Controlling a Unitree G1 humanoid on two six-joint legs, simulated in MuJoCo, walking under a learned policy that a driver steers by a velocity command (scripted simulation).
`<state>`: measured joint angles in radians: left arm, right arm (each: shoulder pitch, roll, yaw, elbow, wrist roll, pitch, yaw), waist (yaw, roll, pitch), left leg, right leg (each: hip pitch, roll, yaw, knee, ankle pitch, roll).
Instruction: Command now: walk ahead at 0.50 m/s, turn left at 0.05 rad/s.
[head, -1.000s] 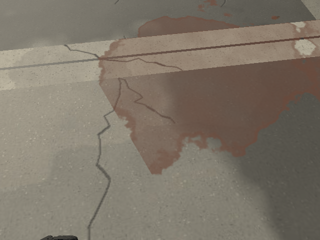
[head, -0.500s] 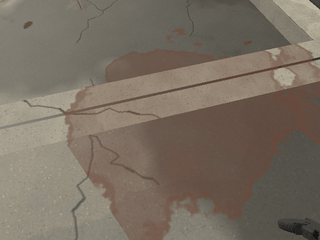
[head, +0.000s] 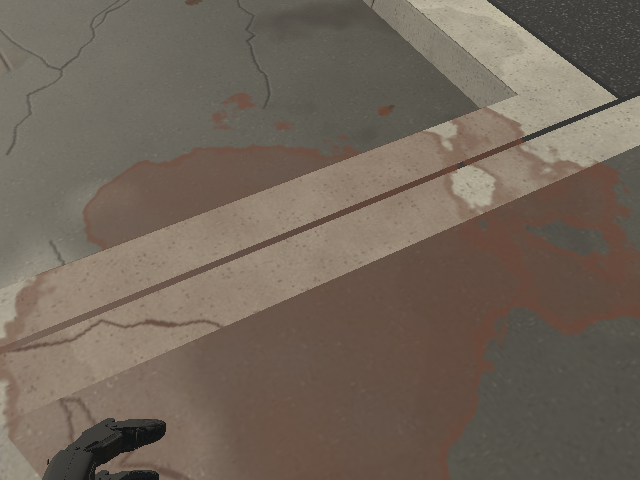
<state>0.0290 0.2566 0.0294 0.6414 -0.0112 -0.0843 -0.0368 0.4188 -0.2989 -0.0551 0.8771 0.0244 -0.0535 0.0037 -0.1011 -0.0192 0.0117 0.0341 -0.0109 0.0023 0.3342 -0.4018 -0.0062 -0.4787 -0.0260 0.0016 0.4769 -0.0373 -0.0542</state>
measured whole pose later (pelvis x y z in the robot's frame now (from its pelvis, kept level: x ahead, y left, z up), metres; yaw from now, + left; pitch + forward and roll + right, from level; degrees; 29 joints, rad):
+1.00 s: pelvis +0.39 +0.04 +0.01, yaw +15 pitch +0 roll +1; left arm 0.20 0.24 0.04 0.92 0.01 0.00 0.03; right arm 0.14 -0.22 -0.02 0.85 -0.02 -0.01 0.00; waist 0.00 0.01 0.01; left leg -0.27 -0.05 0.02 0.48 -0.20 0.03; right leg -0.29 -0.06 0.03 0.54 -0.25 0.04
